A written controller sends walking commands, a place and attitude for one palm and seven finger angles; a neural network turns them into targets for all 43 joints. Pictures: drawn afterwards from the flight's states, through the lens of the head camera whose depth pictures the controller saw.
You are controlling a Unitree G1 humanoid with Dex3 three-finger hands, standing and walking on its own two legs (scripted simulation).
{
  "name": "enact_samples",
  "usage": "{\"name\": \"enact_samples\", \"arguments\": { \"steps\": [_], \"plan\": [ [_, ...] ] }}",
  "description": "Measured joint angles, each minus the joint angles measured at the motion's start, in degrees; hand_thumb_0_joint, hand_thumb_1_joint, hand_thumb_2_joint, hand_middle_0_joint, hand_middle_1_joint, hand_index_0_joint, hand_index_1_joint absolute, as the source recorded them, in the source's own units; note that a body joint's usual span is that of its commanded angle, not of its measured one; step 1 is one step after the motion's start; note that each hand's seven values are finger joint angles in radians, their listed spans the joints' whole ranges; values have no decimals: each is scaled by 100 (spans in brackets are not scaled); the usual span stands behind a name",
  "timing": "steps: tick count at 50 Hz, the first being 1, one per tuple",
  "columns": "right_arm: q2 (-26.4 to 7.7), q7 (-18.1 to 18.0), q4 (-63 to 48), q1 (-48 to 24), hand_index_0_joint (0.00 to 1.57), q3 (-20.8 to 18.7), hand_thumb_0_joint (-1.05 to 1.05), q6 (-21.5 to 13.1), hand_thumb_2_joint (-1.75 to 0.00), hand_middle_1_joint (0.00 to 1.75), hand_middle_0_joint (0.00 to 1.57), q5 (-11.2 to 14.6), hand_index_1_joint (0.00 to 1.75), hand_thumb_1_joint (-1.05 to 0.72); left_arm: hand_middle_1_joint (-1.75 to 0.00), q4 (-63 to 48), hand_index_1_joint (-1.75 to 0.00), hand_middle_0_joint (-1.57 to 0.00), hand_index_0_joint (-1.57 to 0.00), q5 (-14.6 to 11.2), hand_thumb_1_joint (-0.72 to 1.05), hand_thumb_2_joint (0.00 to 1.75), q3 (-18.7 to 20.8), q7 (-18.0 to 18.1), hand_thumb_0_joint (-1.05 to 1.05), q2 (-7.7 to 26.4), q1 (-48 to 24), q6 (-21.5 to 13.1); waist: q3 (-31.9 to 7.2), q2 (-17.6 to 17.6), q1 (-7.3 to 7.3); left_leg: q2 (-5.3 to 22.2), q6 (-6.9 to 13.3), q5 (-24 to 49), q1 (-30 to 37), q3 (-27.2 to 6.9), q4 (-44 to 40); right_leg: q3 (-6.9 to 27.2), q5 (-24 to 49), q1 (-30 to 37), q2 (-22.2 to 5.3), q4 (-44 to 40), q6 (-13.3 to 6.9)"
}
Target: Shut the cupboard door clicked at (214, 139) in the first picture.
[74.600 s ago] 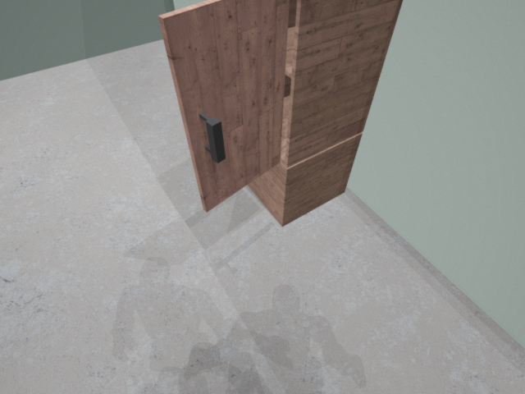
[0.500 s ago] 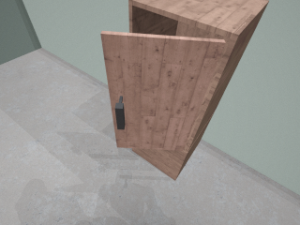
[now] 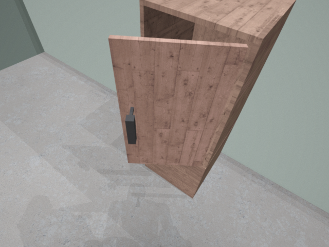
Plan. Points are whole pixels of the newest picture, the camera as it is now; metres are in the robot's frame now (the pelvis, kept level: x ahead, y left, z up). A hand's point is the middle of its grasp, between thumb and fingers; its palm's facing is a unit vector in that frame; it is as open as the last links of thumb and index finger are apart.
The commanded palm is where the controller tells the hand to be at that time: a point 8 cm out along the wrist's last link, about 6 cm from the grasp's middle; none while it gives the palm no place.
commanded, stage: look again from close up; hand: left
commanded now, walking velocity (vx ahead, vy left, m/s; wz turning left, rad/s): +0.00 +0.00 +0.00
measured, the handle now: (132, 125) +0.49 +0.14 -0.04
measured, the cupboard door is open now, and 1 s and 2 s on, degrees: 34 34 34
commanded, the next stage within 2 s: raise the hand and make a fist in 0.14 s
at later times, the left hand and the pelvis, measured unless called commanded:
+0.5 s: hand (106, 207) +0.21 +0.15 -0.01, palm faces +0.14 -0.99 -0.02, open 6.9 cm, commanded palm +0.11 +0.21 -0.07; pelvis -0.03 -0.01 -0.04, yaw +3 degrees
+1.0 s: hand (118, 227) +0.18 +0.13 -0.08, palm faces -0.08 -1.00 +0.03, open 4.5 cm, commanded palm +0.13 +0.21 -0.06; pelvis -0.03 -0.05 -0.12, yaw +3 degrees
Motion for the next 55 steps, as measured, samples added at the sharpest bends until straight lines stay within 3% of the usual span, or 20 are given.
{"name": "enact_samples", "arguments": {
  "steps": [13,15,17,19,22,25,27,29,32,36,39,42,45,49,52,55],
  "plan": [
    [-18,-6,-61,26,20,1,1,5,-89,29,20,9,30,-92,-30,40,-30,-20,-20,31,91,90,-16,37,0,-21,30,-27,-26,21,-6,20,0,-9,-27,-3,47,-5,22,10,17,-27,6],
    [-57,-158,-662,265,21,87,2,-354,-89,30,21,126,30,-92,-30,-2164,-30,-21,-20,-268,93,90,232,127,2,80,662,614,96,-21,-90,8,-15,-66,-156,-52,250,-36,-105,-176,4,335,-83],
    [-129,-254,-1033,501,21,126,2,-990,-89,30,21,207,30,-93,-31,-3854,-30,-21,-21,-580,95,90,247,364,3,344,1075,261,-18,-73,-64,-48,-56,-81,-248,-36,316,16,-320,-494,11,846,-201],
    [-283,-177,-1399,602,21,76,2,-1355,-89,30,21,272,30,-92,-32,-4872,-31,-22,-21,-804,96,90,202,527,3,464,979,26,-168,-1,-147,-138,-61,-116,-441,-111,513,-47,-358,-722,26,1005,-259],
    [-641,-54,-1890,425,21,-33,2,-1651,-89,30,20,223,30,-92,-35,-5301,-34,-24,-24,-881,95,90,192,387,3,236,281,-738,-361,360,-338,-154,-60,-342,-1065,-281,1221,-212,-450,-1195,13,1436,-241],
    [-708,86,-2288,55,21,-161,2,-1701,-89,30,20,113,30,-91,-39,-5232,-39,-28,-27,-1125,94,90,344,-268,2,-13,-152,-1893,-747,369,-350,-48,-161,-649,-2025,-213,2063,-154,-716,-2182,66,2271,-281],
    [-623,193,-2576,-156,21,-238,2,-1635,-89,30,20,79,30,-91,-42,-5146,-42,-31,-30,-1314,93,90,435,-947,1,-89,-195,-2672,-888,144,-293,48,-205,-870,-2603,-152,2641,-92,-927,-2800,136,2869,-353],
    [-572,266,-2922,-284,20,-303,2,-1529,-89,30,20,80,30,-91,-46,-5048,-45,-34,-34,-1368,93,90,502,-1492,1,-109,-75,-3179,-947,-92,-231,126,-163,-1081,-3123,-159,3206,-108,-1155,-3324,193,3434,-438],
    [-621,298,-3407,-425,20,-403,1,-1349,-89,30,20,101,30,-90,-51,-5012,-51,-40,-39,-1293,92,90,590,-1730,0,-16,365,-3146,-914,-255,-103,205,-233,-1376,-3760,-278,3949,-239,-1454,-3891,237,4100,-553],
    [-713,231,-3725,-616,20,-443,1,-1269,-90,30,20,83,30,-90,-59,-5553,-59,-47,-47,-1321,91,90,774,-1398,1,291,1193,-2859,-875,-132,114,273,-324,-1642,-4360,-522,4600,-487,-1710,-4343,289,4584,-653],
    [-709,120,-3657,-748,20,-366,1,-1364,-90,29,20,66,30,-90,-65,-6332,-65,-52,-52,-1562,91,90,933,-1272,2,479,1549,-3235,-948,86,274,302,-369,-1771,-4704,-718,4927,-681,-1824,-4564,324,4770,-696],
    [-679,13,-3506,-886,20,-201,1,-1455,-90,29,20,74,30,-90,-71,-6842,-71,-58,-57,-1831,91,90,934,-1556,2,464,1292,-3658,-1014,357,357,305,-381,-1851,-4974,-850,5171,-810,-1897,-4748,333,4917,-696],
    [-527,-79,-3437,-919,21,-43,1,-1398,-90,30,20,161,30,-90,-77,-6833,-77,-63,-62,-1888,91,90,789,-2051,2,407,659,-3415,-1044,490,343,317,-386,-1883,-5127,-826,5260,-786,-1928,-4918,335,5019,-681],
    [-270,-129,-3504,-667,21,52,2,-1075,-89,30,21,294,30,-90,-85,-6400,-85,-70,-70,-1776,91,90,655,-2411,1,404,154,-2009,-1020,463,175,321,-368,-1850,-4988,-650,5037,-607,-1889,-4893,329,4909,-634],
    [-170,-141,-3539,-365,21,3,2,-856,-89,30,21,282,30,-90,-91,-6408,-91,-76,-75,-1728,90,90,806,-2090,1,357,368,-1391,-1003,382,45,333,-341,-1813,-4684,-518,4734,-464,-1826,-4668,350,4665,-583],
    [-192,-136,-3483,-81,21,-134,2,-829,-89,30,21,229,30,-90,-97,-6655,-96,-81,-81,-1732,90,90,1053,-1581,2,282,787,-1658,-1004,327,24,345,-318,-1788,-4414,-456,4492,-391,-1760,-4423,379,4415,-568]
  ]
}}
